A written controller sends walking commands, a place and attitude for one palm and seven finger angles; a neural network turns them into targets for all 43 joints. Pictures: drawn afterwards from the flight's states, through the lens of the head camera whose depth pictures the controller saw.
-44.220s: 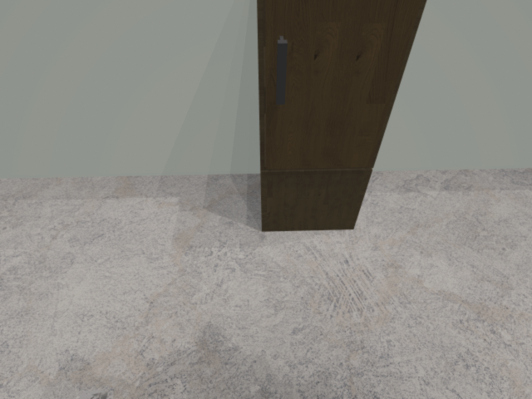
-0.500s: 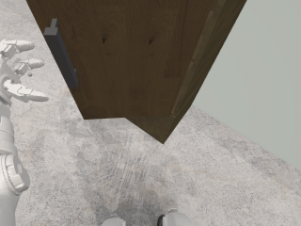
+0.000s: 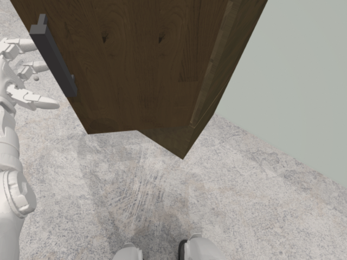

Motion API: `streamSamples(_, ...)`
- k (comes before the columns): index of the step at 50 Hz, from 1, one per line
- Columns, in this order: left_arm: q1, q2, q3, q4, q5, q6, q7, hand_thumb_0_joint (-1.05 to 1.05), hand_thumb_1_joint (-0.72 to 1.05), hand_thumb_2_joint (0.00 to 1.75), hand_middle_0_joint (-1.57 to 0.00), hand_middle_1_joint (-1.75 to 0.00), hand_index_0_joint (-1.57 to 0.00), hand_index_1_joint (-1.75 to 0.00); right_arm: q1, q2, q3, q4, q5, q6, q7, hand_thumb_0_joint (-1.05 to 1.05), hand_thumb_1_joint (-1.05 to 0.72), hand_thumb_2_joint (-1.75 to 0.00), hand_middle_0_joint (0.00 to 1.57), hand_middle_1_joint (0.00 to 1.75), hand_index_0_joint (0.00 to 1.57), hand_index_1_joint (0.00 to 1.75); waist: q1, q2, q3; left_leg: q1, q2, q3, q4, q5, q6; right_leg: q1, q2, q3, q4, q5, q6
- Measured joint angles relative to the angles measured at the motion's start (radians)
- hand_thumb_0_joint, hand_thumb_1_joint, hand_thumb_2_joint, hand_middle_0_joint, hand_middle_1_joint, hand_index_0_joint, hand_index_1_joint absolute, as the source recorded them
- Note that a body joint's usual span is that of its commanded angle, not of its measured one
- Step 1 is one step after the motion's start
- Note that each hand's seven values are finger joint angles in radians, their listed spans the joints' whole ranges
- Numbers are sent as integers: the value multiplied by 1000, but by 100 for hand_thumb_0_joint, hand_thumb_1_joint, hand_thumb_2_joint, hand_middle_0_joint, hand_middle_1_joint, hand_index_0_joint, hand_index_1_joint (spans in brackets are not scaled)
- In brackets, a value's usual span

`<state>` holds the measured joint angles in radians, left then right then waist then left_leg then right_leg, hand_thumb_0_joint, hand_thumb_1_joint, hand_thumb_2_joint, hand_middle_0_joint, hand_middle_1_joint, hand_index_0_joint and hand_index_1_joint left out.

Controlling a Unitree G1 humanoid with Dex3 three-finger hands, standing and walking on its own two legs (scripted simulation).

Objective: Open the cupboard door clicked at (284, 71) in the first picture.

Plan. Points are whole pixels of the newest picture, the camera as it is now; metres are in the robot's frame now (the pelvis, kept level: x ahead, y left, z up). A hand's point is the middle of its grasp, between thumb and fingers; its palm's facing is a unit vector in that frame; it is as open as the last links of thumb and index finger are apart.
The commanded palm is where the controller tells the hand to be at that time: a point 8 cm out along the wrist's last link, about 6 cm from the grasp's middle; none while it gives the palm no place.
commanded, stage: slide the fingers in behind the handle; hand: left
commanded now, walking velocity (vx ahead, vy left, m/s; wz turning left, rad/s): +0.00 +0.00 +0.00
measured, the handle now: (58, 59) +0.54 +0.23 +0.10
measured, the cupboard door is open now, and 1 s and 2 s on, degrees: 42 42 42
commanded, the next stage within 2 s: close the thumb around the handle in 1.22 s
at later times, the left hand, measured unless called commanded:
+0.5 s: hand (54, 78) +0.48 +0.22 +0.10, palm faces +0.06 -1.00 +0.00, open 14.0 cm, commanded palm +0.45 +0.26 +0.10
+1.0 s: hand (66, 77) +0.48 +0.20 +0.10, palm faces +0.08 -1.00 -0.01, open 14.1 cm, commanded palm +0.46 +0.25 +0.10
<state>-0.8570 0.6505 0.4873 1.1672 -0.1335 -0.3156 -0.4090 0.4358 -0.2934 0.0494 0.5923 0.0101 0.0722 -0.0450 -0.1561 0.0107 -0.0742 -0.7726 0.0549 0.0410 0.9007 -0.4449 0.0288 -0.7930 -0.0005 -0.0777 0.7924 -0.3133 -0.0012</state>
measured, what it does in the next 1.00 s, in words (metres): stands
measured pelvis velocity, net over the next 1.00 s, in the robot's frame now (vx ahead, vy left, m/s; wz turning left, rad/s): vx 0.00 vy -0.01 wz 0.01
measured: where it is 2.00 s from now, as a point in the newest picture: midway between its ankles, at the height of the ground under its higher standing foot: outside the picture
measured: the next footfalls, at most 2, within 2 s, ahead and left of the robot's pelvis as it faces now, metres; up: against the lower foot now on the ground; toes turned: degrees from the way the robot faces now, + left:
none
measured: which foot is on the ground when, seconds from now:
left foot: down 0.00-1.00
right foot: down 0.00-1.00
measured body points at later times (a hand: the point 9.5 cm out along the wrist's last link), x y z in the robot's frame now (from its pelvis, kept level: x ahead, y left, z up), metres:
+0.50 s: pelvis +0.01 -0.01 +0.00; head +0.10 +0.01 +0.44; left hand +0.47 +0.27 +0.11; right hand +0.04 -0.27 -0.11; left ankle -0.01 +0.10 -0.69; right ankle +0.03 -0.13 -0.69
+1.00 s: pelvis +0.00 -0.01 +0.00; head +0.10 +0.00 +0.44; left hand +0.47 +0.25 +0.11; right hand +0.02 -0.27 -0.11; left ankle -0.01 +0.10 -0.69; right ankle +0.03 -0.13 -0.69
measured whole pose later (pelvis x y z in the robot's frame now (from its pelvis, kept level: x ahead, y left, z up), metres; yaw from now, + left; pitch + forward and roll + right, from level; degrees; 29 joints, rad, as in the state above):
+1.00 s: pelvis +0.00 -0.01 +0.00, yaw +1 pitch +16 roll -2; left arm -0.85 0.47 0.39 1.14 -0.12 -0.36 -0.23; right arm 0.41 -0.27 0.03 0.63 0.00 0.04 -0.02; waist -0.13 0.02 -0.08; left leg -0.72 0.04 0.04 0.87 -0.43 0.02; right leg -0.76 -0.01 -0.08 0.80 -0.33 -0.01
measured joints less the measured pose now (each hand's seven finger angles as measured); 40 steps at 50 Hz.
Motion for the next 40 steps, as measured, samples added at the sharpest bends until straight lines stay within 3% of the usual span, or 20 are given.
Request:
streamSamples(25,52,-145,-61,-68,-5,-22,99,-1,-50,30,-30,-120,-30,-120,-45,19,-13,2,-1,-13,19,0,-91,-89,21,29,20,29,35,11,-18,61,-5,1,-32,1,-9,49,-3,2,-6,-14,-6)
streamSamples(40,11,-182,-106,-45,3,-35,154,-1,-50,30,-28,-120,-29,-120,-45,15,-18,25,-5,-32,22,0,-91,-90,21,29,20,29,31,11,-11,49,-12,-8,-25,9,-11,39,-11,-5,7,-14,-9)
